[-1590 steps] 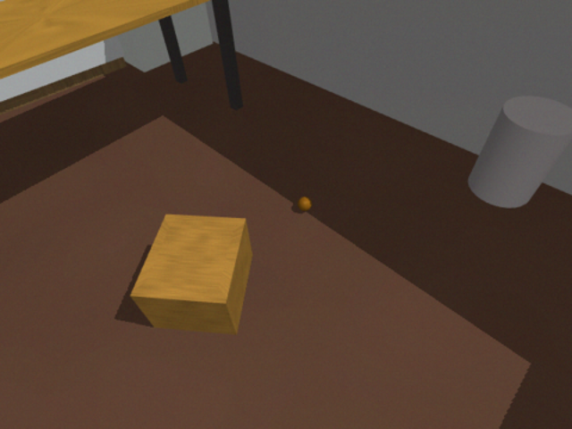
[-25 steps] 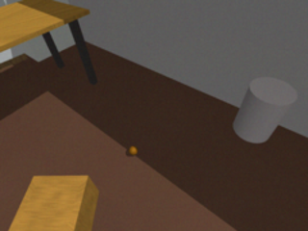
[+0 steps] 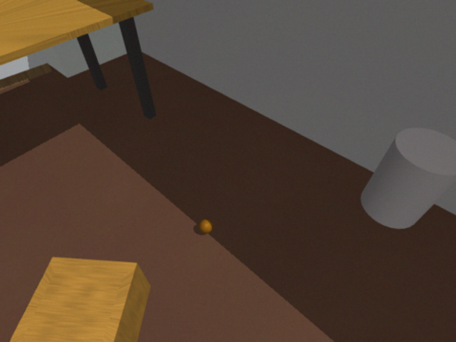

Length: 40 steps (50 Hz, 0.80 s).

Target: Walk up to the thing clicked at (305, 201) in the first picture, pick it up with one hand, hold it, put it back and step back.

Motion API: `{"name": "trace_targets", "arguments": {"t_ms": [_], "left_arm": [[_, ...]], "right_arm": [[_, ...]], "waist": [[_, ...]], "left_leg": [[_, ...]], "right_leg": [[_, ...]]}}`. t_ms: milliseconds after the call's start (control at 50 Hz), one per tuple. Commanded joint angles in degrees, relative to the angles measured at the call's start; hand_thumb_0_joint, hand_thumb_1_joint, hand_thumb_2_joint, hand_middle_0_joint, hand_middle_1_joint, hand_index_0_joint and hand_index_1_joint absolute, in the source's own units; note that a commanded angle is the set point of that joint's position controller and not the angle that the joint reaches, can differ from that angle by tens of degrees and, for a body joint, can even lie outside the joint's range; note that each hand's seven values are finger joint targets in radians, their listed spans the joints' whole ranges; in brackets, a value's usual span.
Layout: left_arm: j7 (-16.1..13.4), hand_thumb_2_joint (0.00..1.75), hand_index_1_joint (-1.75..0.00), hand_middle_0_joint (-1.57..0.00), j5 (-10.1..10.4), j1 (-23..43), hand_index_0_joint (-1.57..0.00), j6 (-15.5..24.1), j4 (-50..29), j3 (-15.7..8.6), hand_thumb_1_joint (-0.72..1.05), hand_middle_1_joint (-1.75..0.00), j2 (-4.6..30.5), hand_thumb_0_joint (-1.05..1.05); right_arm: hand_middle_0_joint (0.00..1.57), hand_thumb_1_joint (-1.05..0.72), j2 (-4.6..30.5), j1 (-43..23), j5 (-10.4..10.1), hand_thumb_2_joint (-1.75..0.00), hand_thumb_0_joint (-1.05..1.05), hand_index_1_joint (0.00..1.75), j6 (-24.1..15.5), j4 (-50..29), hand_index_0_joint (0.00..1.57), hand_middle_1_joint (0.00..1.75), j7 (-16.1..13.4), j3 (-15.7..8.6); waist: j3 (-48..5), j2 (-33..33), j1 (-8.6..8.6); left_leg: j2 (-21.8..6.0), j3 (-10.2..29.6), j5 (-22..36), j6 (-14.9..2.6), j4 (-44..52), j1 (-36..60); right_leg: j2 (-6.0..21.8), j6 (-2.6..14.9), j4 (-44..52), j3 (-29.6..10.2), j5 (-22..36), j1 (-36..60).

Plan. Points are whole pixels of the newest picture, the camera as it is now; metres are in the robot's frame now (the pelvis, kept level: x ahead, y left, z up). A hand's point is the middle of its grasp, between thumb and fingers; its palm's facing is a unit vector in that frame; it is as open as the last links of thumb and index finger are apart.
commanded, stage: walk up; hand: left
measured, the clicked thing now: (206, 226) +0.75 +0.17 -0.73
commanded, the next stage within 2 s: none
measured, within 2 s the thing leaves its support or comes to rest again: neither
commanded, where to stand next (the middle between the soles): +0.34 -0.03 m, yaw -5 degrees
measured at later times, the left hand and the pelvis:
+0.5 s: hand (145, 274) +0.28 +0.22 -0.13, palm faces -0.09 -0.91 -0.40, open 7.3 cm; pelvis +0.17 -0.04 -0.01, yaw -3 degrees
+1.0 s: hand (161, 251) +0.35 +0.21 -0.17, palm faces -0.06 -0.94 -0.34, open 7.3 cm; pelvis +0.24 -0.05 -0.01, yaw -2 degrees
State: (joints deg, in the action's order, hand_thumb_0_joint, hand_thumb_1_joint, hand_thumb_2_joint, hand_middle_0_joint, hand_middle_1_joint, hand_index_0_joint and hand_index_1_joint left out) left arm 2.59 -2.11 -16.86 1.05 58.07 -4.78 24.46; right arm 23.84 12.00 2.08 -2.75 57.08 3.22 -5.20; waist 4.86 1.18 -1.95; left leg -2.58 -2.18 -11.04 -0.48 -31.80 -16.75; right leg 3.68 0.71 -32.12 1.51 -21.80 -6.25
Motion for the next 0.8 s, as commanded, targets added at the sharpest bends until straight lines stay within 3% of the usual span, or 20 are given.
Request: {"name": "trace_targets", "arguments": {"t_ms": [0, 20, 60, 80, 180, 240, 300, 360, 400, 420, 440, 460, 480, 520, 540, 580, 620, 680, 720, 780], "left_arm": [[-0.97, 0.9, -0.3, -0.2, 1.22, 1.98, -0.2, 0.36, -7.13, -1.11, 0.9, -0.3, 9.9, 0.0], [-0.85, 0.9, -0.3, -0.2, 1.46, 1.08, -0.2, 0.45, -7.29, -1.27, 0.9, -0.3, 11.78, 0.0], [-0.62, 0.9, -0.3, -0.2, 1.79, -1.68, -0.2, 0.89, -5.64, -1.49, 0.9, -0.3, 12.15, 0.0], [-0.41, 0.9, -0.3, -0.2, 1.71, -3.46, -0.2, 0.9, -4.54, -1.57, 0.9, -0.3, 11.93, 0.0], [0.83, 0.9, -0.3, -0.2, 1.07, 0.43, -0.2, 0.82, -7.63, -1.22, 0.9, -0.3, 10.27, 0.0], [1.42, 0.9, -0.3, -0.2, 0.77, 3.06, -0.2, 1.11, -9.43, -1.06, 0.9, -0.3, 9.25, 0.0], [1.97, 0.9, -0.3, -0.2, 0.89, 4.91, -0.2, 1.47, -10.64, -1.05, 0.9, -0.3, 8.58, 0.0], [1.71, 0.9, -0.3, -0.2, 0.96, 4.03, -0.2, 2.09, -10.72, -1.52, 0.9, -0.3, 8.0, 0.0], [0.82, 0.9, -0.3, -0.2, 0.96, -4.5, -0.2, 2.9, -8.79, -2.72, 0.9, -0.3, 9.84, 0.0], [0.08, 0.9, -0.3, -0.2, 0.77, -9.59, -0.2, 3.47, -7.62, -4.11, 0.9, -0.3, 13.09, 0.0], [-0.45, 0.9, -0.3, -0.2, 0.88, -11.33, -0.2, 3.77, -9.1, -5.11, 0.9, -0.3, 17.79, 0.0], [-0.44, 0.9, -0.3, -0.2, 1.64, -10.19, -0.2, 3.53, -9.55, -5.2, 0.9, -0.3, 18.92, 0.0], [-0.78, 0.9, -0.3, -0.2, 2.43, -8.25, -0.2, 3.11, -10.46, -5.0, 0.9, -0.3, 17.66, 0.0], [-1.38, 0.9, -0.3, -0.2, 2.71, -3.89, -0.2, 3.03, -12.25, -3.61, 0.9, -0.3, 13.55, 0.0], [-1.58, 0.9, -0.3, -0.2, 2.89, -1.98, -0.2, 3.21, -12.62, -3.04, 0.9, -0.3, 11.9, 0.0], [-1.78, 0.9, -0.3, -0.2, 2.29, -0.94, -0.2, 3.48, -13.35, -2.27, 0.9, -0.3, 10.88, 0.0], [-2.2, 0.9, -0.3, -0.2, 1.82, -0.49, -0.2, 3.68, -14.55, -1.71, 0.9, -0.3, 10.46, 0.0], [-3.09, 0.9, -0.3, -0.2, 1.36, 0.72, -0.2, 3.31, -14.44, -1.08, 0.9, -0.3, 9.33, 0.0], [-3.28, 0.9, -0.3, -0.2, 1.72, 1.31, -0.2, 2.71, -14.32, -0.79, 0.9, -0.3, 9.98, 0.0], [-3.5, 0.9, -0.3, -0.2, 2.64, 3.69, -0.2, 1.3, -14.41, -0.53, 0.9, -0.3, 11.41, 0.0]], "right_arm": [[0.2, -0.9, 19.26, 8.23, 0.56, -0.9, 0.0, 0.3, -1.72, -3.88, 0.2, 0.3, -2.22, -5.37], [0.2, -0.9, 19.27, 4.5, -0.4, -0.9, 0.0, 0.3, -1.59, -5.32, 0.2, 0.3, -1.96, -4.99], [0.2, -0.9, 14.38, 0.84, -0.68, -0.9, 0.0, 0.3, -1.96, -7.71, 0.2, 0.3, -1.93, -3.1], [0.2, -0.9, 12.96, 0.78, -0.82, -0.9, 0.0, 0.3, -2.33, -8.31, 0.2, 0.3, -1.96, -2.81], [0.2, -0.9, 13.36, 5.64, -1.21, -0.9, 0.0, 0.3, -3.17, -9.21, 0.2, 0.3, -2.03, -2.81], [0.2, -0.9, 14.14, 6.18, -1.39, -0.9, 0.0, 0.3, -3.17, -10.58, 0.2, 0.3, -1.84, -3.01], [0.2, -0.9, 13.62, 5.97, -1.37, -0.9, 0.0, 0.3, -2.71, -11.77, 0.2, 0.3, -1.72, -2.53], [0.2, -0.9, 13.62, 7.22, -1.38, -0.9, 0.0, 0.3, -2.05, -12.73, 0.2, 0.3, -1.95, -2.6], [0.2, -0.9, 11.83, 7.17, -1.61, -0.9, 0.0, 0.3, -1.75, -13.86, 0.2, 0.3, -2.09, -1.78], [0.2, -0.9, 8.26, 10.57, -1.85, -0.9, 0.0, 0.3, -1.79, -14.14, 0.2, 0.3, -2.23, -0.56], [0.2, -0.9, 5.55, 12.7, -2.38, -0.9, 0.0, 0.3, -1.68, -15.48, 0.2, 0.3, -2.08, 0.52], [0.2, -0.9, 11.27, 10.68, -2.03, -0.9, 0.0, 0.3, -1.05, -14.21, 0.2, 0.3, -2.8, -0.66], [0.2, -0.9, 12.47, 10.26, -1.7, -0.9, 0.0, 0.3, -1.02, -13.43, 0.2, 0.3, -3.18, -1.14], [0.2, -0.9, 11.08, 10.25, -2.69, -0.9, 0.0, 0.3, -0.97, -11.79, 0.2, 0.3, -2.9, -1.04], [0.2, -0.9, 9.72, 12.12, -2.62, -0.9, 0.0, 0.3, -0.47, -11.08, 0.2, 0.3, -2.56, -0.65], [0.2, -0.9, 8.54, 12.75, -1.92, -0.9, 0.0, 0.3, 0.25, -10.75, 0.2, 0.3, -2.21, -0.45], [0.2, -0.9, 7.4, 12.37, -1.85, -0.9, 0.0, 0.3, 0.7, -10.83, 0.2, 0.3, -2.37, -0.15], [0.2, -0.9, 6.22, 8.58, -1.99, -0.9, 0.0, 0.3, 0.64, -10.93, 0.2, 0.3, -3.0, 0.41], [0.2, -0.9, 6.14, 6.62, -1.99, -0.9, 0.0, 0.3, 0.6, -10.58, 0.2, 0.3, -3.32, 0.44], [0.2, -0.9, 7.07, 6.31, -1.58, -0.9, 0.0, 0.3, 0.85, -9.88, 0.2, 0.3, -3.74, -0.03]], "waist": [[-3.52, -10.98, 6.59], [-0.3, -10.3, 4.62], [1.29, -8.56, 1.79], [1.61, -9.15, 1.6], [3.53, -8.23, 3.45], [3.44, -8.93, 3.79], [3.23, -8.56, 3.86], [0.61, -7.9, 3.2], [-4.77, -1.29, -1.64], [-8.94, 9.06, -3.44], [-11.06, 19.7, -2.96], [-8.23, 14.25, -3.77], [-5.38, 11.07, -3.04], [-2.83, 5.3, -0.44], [-2.35, 5.83, 1.3], [-1.52, 6.21, 1.9], [-1.74, 5.74, 2.03], [-3.53, 6.27, 1.47], [-4.73, 7.14, 0.79], [-6.63, 5.4, 2.04]], "left_leg": [[-19.8, 37.54, -36.98, -8.2, 24.38, 15.02], [-20.81, 35.81, -38.13, -11.54, 24.79, 9.96], [-15.2, 23.29, -24.36, -9.77, 21.77, 10.36], [-13.42, 18.31, -19.05, -8.84, 21.17, 9.98], [-12.92, 10.91, -5.15, -10.72, 21.54, 9.96], [-12.66, 6.94, -1.02, -11.25, 19.5, 9.68], [-10.23, 3.39, 2.5, -9.97, 16.49, 7.29], [-10.8, 3.87, 8.24, -9.27, 10.28, 6.84], [-7.94, 1.41, 15.1, -7.03, -5.16, 4.45], [-3.78, -1.1, 8.98, -4.81, -19.26, -0.76], [4.74, -3.36, -16.17, -1.92, -31.92, -13.99], [3.39, 1.58, -21.52, -1.92, -36.19, -16.41], [1.42, 4.55, -20.86, -1.83, -38.37, -16.27], [-0.19, 7.7, -15.31, -1.91, -37.25, -13.63], [-0.74, 7.11, -12.68, -1.62, -34.35, -11.57], [0.23, 4.98, -9.3, -1.05, -32.12, -8.47], [0.79, 4.2, -8.65, 0.49, -26.65, -7.62], [-0.11, 2.88, -6.68, 1.6, -14.39, -5.23], [0.3, 2.03, -4.01, 1.19, -11.02, -2.18], [1.95, 1.19, 1.19, -0.86, -5.41, 3.27]], "right_leg": [[-5.42, 2.77, -31.23, -10.38, -9.51, -30.04], [-2.41, 3.2, -31.46, -10.36, -6.33, -28.46], [-0.95, 2.14, -29.09, -10.34, -0.41, -27.43], [-0.25, 1.85, -27.12, -9.68, 1.88, -26.46], [0.33, -0.92, -17.15, -6.92, 6.3, -25.81], [1.54, -0.62, -10.03, -3.88, 9.31, -23.34], [0.62, 0.24, -3.97, -0.59, 13.09, -18.17], [-1.14, 1.54, -1.12, 1.36, 11.64, -11.21], [-2.64, 2.93, 3.03, 1.4, 11.84, 2.22], [1.24, 4.35, 6.79, -5.29, 8.53, 9.84], [16.11, 10.62, 13.94, -31.21, 5.01, 16.59], [20.19, 15.77, 15.41, -39.51, 5.65, 12.55], [20.02, 16.77, 15.42, -37.15, 6.49, 7.88], [14.1, 13.42, 14.13, -22.36, 14.66, 1.15], [10.94, 11.03, 13.92, -16.41, 17.55, -1.59], [8.37, 10.88, 13.87, -11.03, 23.83, -7.1], [8.3, 11.96, 12.14, -7.42, 34.4, -7.49], [8.85, 11.74, 8.25, -4.44, 47.09, -5.9], [9.61, 11.09, 5.51, -5.06, 47.45, -6.52], [9.75, 9.59, -0.43, -6.74, 41.59, -9.07]]}}
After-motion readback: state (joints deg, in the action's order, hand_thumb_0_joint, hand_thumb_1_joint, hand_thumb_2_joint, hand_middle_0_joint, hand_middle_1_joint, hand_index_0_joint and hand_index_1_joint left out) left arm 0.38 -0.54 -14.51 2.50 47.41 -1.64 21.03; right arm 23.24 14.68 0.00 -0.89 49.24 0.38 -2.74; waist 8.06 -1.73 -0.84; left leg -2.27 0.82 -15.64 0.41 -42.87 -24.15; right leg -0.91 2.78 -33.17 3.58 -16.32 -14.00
